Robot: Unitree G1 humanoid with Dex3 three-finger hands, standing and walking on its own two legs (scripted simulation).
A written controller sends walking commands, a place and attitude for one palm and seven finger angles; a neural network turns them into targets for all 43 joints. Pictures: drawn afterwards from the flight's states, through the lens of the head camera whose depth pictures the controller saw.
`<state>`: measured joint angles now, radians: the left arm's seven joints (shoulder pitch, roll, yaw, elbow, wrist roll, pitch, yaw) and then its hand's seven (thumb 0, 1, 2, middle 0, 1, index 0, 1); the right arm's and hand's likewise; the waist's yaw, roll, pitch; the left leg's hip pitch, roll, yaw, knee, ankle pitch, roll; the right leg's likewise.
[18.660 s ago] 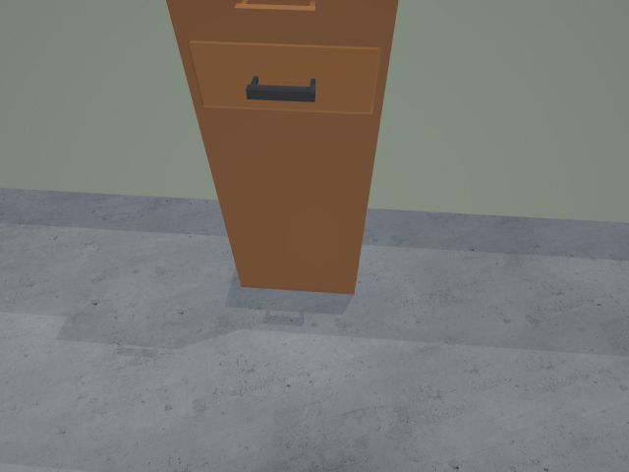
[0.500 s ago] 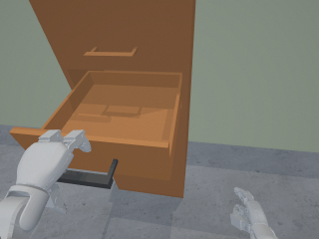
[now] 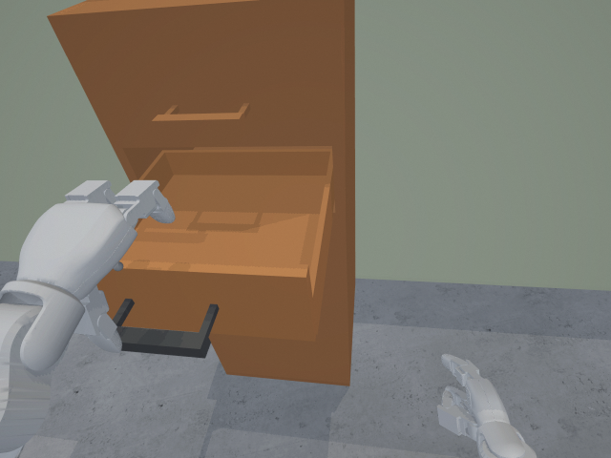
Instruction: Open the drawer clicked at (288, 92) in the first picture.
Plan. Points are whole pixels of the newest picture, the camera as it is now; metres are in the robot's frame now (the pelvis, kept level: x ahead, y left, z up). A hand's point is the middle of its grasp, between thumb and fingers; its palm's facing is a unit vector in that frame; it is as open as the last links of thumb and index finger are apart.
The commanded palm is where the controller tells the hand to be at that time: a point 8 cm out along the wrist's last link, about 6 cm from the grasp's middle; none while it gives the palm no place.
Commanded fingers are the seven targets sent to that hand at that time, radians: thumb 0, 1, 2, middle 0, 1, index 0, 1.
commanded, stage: lift the hand off the handle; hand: left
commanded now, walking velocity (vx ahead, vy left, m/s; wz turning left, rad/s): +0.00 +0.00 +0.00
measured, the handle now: (160, 325) +0.24 +0.24 +0.08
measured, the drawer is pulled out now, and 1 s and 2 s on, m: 0.29 0.29 0.29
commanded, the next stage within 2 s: draw the hand back to the body in 0.12 s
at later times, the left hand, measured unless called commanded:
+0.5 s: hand (80, 267) +0.21 +0.25 +0.23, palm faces +0.23 -0.01 -0.97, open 13.8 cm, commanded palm +0.17 +0.26 +0.27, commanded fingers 0.00 -0.50 0.30 -0.30 -1.20 -0.30 -1.20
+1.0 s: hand (47, 233) +0.21 +0.26 +0.27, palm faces +0.51 -0.74 -0.43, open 13.6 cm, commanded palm +0.15 +0.27 +0.27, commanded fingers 0.00 -0.15 0.45 -0.28 -0.98 -0.28 -0.98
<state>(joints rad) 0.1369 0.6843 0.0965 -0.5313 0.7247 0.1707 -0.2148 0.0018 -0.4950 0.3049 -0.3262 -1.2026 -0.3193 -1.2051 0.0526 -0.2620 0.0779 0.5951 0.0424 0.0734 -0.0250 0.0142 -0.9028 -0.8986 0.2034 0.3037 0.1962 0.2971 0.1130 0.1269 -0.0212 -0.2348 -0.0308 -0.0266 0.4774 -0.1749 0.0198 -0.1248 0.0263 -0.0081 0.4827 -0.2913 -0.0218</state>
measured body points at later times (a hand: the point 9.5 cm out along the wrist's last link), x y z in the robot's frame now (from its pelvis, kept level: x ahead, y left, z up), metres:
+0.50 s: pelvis +0.00 -0.01 +0.00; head -0.02 -0.04 +0.44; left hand +0.19 +0.25 +0.28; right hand +0.24 -0.20 -0.08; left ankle +0.06 +0.11 -0.74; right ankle -0.01 -0.11 -0.74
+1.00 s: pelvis +0.00 +0.01 +0.00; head -0.01 +0.00 +0.45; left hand +0.18 +0.29 +0.30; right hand +0.23 -0.16 -0.07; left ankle +0.05 +0.11 -0.74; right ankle -0.01 -0.10 -0.74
